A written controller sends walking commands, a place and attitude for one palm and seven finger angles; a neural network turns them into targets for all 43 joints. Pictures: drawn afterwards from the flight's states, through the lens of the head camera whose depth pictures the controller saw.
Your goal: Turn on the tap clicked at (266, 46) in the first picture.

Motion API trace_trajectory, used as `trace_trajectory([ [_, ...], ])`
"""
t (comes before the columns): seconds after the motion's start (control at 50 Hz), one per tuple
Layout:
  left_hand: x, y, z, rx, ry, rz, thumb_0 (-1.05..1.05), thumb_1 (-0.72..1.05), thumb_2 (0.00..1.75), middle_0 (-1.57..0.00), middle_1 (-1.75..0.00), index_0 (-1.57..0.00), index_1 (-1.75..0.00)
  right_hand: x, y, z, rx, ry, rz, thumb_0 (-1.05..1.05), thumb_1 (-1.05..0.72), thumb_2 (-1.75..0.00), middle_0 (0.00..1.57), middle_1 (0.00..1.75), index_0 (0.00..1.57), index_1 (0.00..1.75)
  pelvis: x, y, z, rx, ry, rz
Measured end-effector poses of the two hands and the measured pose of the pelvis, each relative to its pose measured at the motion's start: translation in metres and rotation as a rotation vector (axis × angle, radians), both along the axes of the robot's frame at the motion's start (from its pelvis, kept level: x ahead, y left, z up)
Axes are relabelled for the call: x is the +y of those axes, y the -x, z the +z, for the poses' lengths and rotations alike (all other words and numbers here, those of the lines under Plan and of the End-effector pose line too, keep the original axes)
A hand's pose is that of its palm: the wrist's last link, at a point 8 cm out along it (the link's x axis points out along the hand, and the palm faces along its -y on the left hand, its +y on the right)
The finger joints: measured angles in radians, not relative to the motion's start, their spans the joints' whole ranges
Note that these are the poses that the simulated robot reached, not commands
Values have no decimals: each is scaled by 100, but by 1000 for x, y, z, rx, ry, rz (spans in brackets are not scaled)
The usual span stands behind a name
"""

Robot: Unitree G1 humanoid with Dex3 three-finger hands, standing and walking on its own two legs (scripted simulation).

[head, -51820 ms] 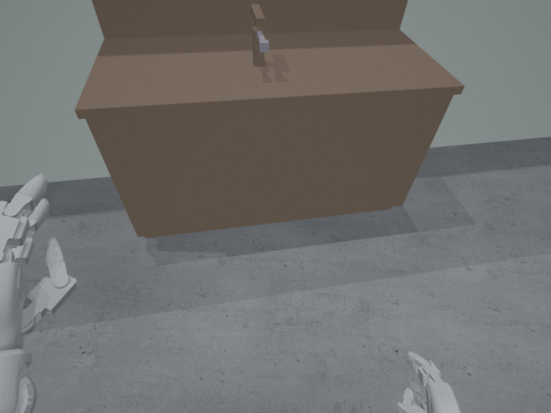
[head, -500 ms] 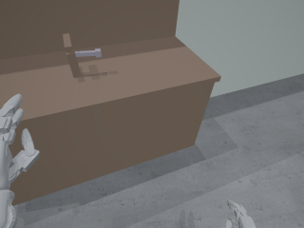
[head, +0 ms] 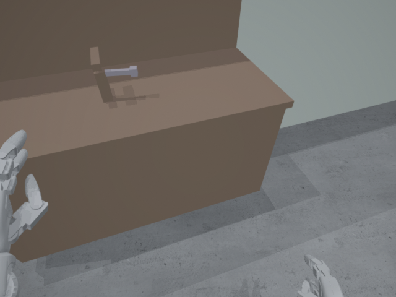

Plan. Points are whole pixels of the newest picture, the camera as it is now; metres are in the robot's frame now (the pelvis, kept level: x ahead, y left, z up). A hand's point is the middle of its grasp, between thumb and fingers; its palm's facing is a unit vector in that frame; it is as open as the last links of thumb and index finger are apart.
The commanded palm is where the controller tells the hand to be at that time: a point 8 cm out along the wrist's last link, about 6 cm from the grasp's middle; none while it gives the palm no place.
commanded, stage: stand and check the lever's angle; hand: left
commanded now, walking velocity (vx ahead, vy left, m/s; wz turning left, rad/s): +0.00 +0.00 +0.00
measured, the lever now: (133, 71) +0.82 +0.27 +0.06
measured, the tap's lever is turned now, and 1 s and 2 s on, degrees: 79 79 79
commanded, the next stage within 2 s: stand and wait in 0.18 s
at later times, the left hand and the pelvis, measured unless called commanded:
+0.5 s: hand (41, 190) +0.24 +0.27 +0.16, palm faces +0.39 -0.86 -0.34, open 7.4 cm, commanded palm +0.19 +0.30 +0.18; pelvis +0.02 +0.03 +0.01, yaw -1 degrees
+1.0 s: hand (40, 186) +0.25 +0.27 +0.16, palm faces +0.38 -0.86 -0.35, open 7.4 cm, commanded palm +0.19 +0.31 +0.18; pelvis +0.03 +0.03 +0.01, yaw -1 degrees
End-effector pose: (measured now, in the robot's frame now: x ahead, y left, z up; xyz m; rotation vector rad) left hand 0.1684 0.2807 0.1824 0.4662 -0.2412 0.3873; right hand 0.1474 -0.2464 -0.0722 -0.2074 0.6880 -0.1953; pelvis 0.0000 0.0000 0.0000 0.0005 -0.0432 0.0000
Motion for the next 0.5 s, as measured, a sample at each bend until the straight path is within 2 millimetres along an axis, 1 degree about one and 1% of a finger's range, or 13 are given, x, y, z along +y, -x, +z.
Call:
trace_trajectory([
  [0.12, 4, -10, -7, 21, 52, 16, 1, 89, 90, -21, -30, -21, -31, 13, -19, 5, -12, -16, 41, 1, -91, -90, 20, 29, 20, 30, 4, -8, 4, 7, 12, 1],
  [0.26, 9, -20, -10, 40, 75, -7, 2, 89, 90, -21, -30, -21, -31, 31, -34, 12, -22, -20, 55, 1, -91, -90, 20, 30, 20, 30, 13, -15, 7, 7, 11, -9],
  [0.4, 20, -27, -6, 24, 71, -10, 2, 89, 90, -21, -30, -21, -31, 43, -40, 16, -20, -22, 63, 1, -91, -90, 20, 30, 20, 30, 21, -19, 9, 13, 12, -16],
  [0.5, 24, -32, -9, 38, 80, -14, 2, 89, 90, -21, -30, -21, -31, 47, -40, 15, -6, -18, 55, 1, -91, -90, 20, 30, 20, 30, 27, -22, 10, 21, 15, -21],
])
